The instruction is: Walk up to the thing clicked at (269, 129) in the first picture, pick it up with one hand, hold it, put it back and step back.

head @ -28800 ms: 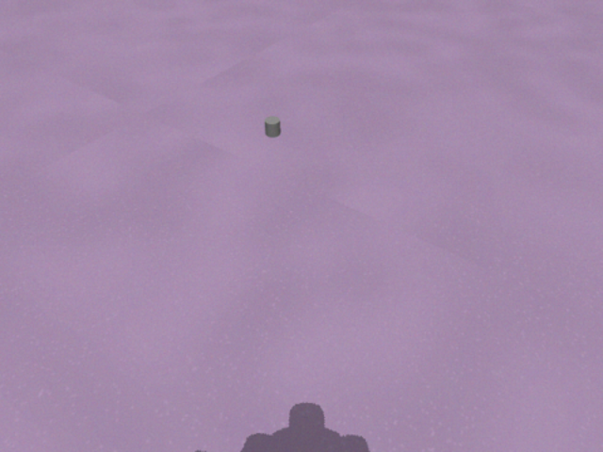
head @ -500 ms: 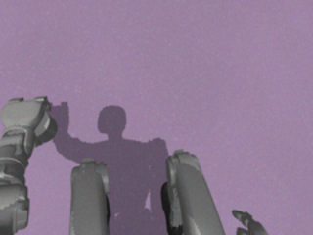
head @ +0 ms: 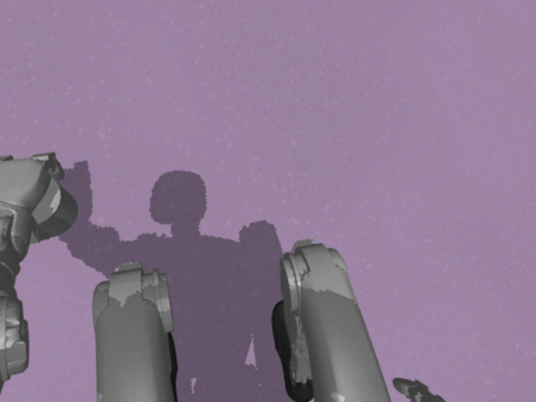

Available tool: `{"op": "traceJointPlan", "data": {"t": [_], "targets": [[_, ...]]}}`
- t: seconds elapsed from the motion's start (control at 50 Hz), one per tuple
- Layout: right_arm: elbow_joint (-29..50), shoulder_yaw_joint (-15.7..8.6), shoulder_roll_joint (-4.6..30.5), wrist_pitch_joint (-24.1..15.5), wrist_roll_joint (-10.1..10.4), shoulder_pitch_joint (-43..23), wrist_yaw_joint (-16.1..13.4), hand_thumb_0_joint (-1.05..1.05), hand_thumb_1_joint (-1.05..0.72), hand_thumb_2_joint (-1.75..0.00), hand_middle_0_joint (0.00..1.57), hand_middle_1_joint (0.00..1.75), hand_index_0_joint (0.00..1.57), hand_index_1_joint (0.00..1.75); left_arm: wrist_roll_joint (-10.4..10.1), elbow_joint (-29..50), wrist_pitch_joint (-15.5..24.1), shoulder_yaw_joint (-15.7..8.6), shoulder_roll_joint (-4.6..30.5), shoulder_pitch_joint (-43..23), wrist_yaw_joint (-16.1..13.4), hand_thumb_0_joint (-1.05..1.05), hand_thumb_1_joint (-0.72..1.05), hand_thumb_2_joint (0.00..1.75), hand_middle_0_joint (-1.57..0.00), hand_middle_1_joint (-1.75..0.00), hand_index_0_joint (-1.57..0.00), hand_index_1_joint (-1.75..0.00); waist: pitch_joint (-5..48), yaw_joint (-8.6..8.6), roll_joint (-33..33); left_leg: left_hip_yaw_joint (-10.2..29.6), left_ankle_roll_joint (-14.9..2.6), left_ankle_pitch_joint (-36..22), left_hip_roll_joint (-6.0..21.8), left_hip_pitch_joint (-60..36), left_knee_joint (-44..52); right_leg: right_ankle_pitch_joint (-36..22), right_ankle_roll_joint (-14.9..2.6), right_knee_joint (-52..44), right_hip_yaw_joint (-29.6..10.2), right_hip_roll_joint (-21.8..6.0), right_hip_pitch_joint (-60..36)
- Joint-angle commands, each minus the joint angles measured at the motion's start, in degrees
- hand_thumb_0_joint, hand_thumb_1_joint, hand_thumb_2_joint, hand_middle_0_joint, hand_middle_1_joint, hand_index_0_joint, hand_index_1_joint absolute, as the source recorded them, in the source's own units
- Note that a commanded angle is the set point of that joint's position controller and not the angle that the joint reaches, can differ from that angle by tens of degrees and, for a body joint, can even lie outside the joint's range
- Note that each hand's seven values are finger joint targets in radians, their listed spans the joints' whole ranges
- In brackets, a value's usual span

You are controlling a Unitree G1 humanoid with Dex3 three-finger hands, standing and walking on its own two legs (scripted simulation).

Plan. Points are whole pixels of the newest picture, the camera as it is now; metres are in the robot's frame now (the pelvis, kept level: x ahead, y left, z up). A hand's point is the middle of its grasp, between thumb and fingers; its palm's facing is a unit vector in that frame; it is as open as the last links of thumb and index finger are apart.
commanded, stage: crouch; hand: left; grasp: from above
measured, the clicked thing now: (39, 205) +0.43 +0.31 -0.22
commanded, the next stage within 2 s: lower in 0.06 s
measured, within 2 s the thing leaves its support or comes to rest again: rests again in 0.86 s
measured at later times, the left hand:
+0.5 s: hand (44, 212) +0.43 +0.31 -0.23, palm faces -0.48 -0.10 -0.87, open 11.0 cm
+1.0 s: hand (60, 209) +0.44 +0.30 -0.28, palm faces -0.46 -0.13 -0.88, open 11.0 cm
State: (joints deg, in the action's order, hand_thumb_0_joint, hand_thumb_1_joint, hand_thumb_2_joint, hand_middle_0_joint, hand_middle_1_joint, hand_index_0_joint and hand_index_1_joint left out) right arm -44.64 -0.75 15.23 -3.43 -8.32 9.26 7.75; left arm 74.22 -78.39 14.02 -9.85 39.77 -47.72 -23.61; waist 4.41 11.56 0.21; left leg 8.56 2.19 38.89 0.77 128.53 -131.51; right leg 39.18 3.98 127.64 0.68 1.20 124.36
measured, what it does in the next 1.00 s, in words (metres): lowers itself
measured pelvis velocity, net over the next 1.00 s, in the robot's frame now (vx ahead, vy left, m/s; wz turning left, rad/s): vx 0.01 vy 0.00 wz -0.06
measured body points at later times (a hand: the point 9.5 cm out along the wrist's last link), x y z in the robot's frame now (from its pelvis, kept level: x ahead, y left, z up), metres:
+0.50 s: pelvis +0.00 +0.00 -0.04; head +0.25 +0.08 +0.33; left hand +0.45 +0.31 -0.18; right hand +0.06 -0.28 -0.14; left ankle +0.08 +0.14 -0.33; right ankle +0.10 -0.14 -0.33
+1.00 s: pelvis +0.01 +0.00 -0.06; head +0.27 +0.08 +0.30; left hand +0.46 +0.30 -0.23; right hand +0.05 -0.28 -0.16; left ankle +0.08 +0.14 -0.33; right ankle +0.10 -0.14 -0.33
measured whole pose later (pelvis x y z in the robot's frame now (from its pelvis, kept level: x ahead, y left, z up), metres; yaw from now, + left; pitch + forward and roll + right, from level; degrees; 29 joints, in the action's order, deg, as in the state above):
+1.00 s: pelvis +0.01 +0.00 -0.06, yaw -4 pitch +32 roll -10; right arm -45.0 5.2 16.2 -5.8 -12.8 4.8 10.8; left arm 75.4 -89.1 15.2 -13.2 47.0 -51.2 -31.1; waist -2.2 15.4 3.4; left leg 12.7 2.9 41.4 0.0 136.1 -144.8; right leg 40.5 4.6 138.5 2.7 2.9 131.0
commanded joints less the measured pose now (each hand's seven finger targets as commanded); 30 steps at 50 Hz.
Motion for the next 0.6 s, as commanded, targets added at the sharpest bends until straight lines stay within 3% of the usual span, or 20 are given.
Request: {"op": "traceJointPlan", "data": {"t": [0.0,0.1,0.18,0.24,0.26,0.34,0.42,0.52,0.58], "targets": [[0.6,-3.9,13.7,-0.6,-0.3,10.9,-0.7,0.0,-0.91,-0.9,0.2,0.3,0.2,0.3,-1.0,10.2,0.0,-3.1,19.7,-20.2,-4.0,0.0,0.44,1.14,-0.81,-1.04,-0.82,-1.03,42.3,-1.32,-17.0,-7.6,-3.07,-10.6,-0.5,-33.1,12.5,-13.0,-5.53,-12.1,6.1,0.6,-17.5],[0.5,-3.7,13.8,-0.6,-0.3,10.4,-0.8,0.0,-0.91,-0.9,0.2,0.3,0.2,0.3,-0.9,8.7,-0.5,-1.9,19.2,-21.7,-4.0,0.0,0.44,1.11,-0.82,-1.0,-0.83,-0.99,40.1,-0.9,-18.2,-7.4,-2.88,-8.1,-0.6,-32.6,12.4,-10.5,-5.98,-10.9,6.7,0.6,-13.9],[0.5,-3.3,14.0,-0.6,-0.3,10.5,-0.7,0.0,-0.9,-0.9,0.2,0.3,0.2,0.3,-1.3,8.0,-0.7,-1.8,19.0,-21.2,-3.9,0.0,0.45,1.13,-0.84,-1.0,-0.84,-1.0,39.8,-0.42,-17.1,-7.5,-3.08,-8.8,-0.8,-31.4,11.3,-11.5,-5.73,-10.4,6.7,0.5,-14.5],[0.1,-2.5,14.2,-0.8,-0.5,10.3,-0.7,0.0,-0.91,-0.9,0.2,0.3,0.2,0.3,-0.9,4.6,-0.2,-0.5,18.5,-22.7,-3.6,0.0,0.45,1.14,-0.86,-0.99,-0.86,-0.99,37.5,0.97,-15.9,-7.2,-3.24,-8.7,-0.8,-29.1,9.6,-11.7,-5.58,-9.6,7.0,0.7,-13.3],[0.0,-2.3,13.9,-0.9,-0.4,10.0,-0.6,0.0,-0.91,-0.9,0.2,0.3,0.2,0.3,-1.3,3.9,0.0,0.0,17.9,-22.3,-3.7,0.0,0.46,1.12,-0.86,-0.98,-0.86,-0.98,37.4,0.55,-15.5,-7.1,-3.25,-9.1,-0.7,-28.5,8.9,-12.0,-5.54,-9.4,7.0,0.9,-13.3],[-0.2,-1.8,14.7,-1.1,-1.0,9.9,-0.3,0.0,-0.91,-0.9,0.2,0.3,0.2,0.3,-0.6,3.1,1.0,-1.7,19.8,-21.4,-4.7,0.0,0.52,1.15,-0.91,-0.99,-0.9,-1.0,37.3,0.74,-16.0,-6.8,-3.02,-10.5,-0.9,-28.7,7.9,-13.0,-5.44,-7.3,7.7,0.8,-13.4],[0.0,-1.6,15.0,-1.3,-1.7,9.5,0.1,0.0,-0.91,-0.9,0.2,0.3,0.2,0.3,0.0,4.0,1.9,-1.8,19.6,-21.7,-6.1,0.0,0.54,1.1,-0.89,-1.01,-0.9,-0.99,37.9,1.59,-18.8,-6.5,-2.62,-11.8,-0.7,-30.4,7.1,-14.2,-5.31,-5.6,8.3,1.0,-12.7],[0.0,-1.8,15.3,-1.2,-2.3,8.5,0.5,0.0,-0.9,-0.9,0.2,0.3,0.2,0.3,0.3,5.9,1.6,-4.5,23.1,-21.5,-8.1,0.0,0.54,1.13,-0.89,-1.03,-0.9,-1.02,39.7,1.08,-20.8,-6.9,-2.71,-12.2,-0.5,-29.7,5.3,-15.2,-5.37,-4.2,8.2,1.2,-12.9],[0.1,-1.7,15.5,-1.1,-2.5,7.9,0.6,0.0,-0.89,-0.89,0.2,0.3,0.2,0.3,0.3,5.3,1.3,-4.5,23.0,-22.1,-8.9,0.0,0.52,1.12,-0.89,-0.95,-0.89,-0.94,38.8,1.58,-21.7,-6.7,-2.7,-10.8,-0.5,-28.5,5.1,-13.9,-5.48,-3.4,8.7,1.4,-11.4]]}}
